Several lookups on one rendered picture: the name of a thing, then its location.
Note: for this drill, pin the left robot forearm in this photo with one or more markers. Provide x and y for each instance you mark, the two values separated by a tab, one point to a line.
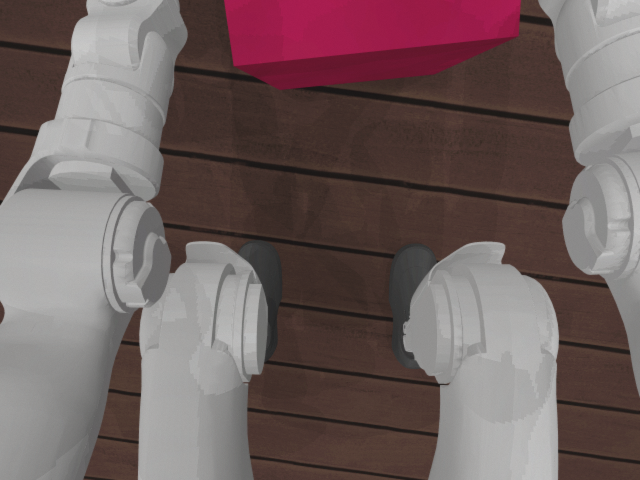
115	95

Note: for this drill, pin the right robot upper arm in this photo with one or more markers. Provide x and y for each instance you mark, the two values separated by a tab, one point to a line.
601	228

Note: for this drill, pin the right robot foot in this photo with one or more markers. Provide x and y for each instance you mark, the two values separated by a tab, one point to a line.
410	265

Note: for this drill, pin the right robot forearm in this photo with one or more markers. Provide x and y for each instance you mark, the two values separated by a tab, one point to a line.
598	45

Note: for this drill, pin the robot left shin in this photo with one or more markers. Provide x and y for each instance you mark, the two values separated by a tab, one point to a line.
196	252

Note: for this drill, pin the carton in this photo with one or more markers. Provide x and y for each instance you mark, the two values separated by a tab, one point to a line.
305	43

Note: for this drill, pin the left robot upper arm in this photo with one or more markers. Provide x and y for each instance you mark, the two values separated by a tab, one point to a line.
74	267

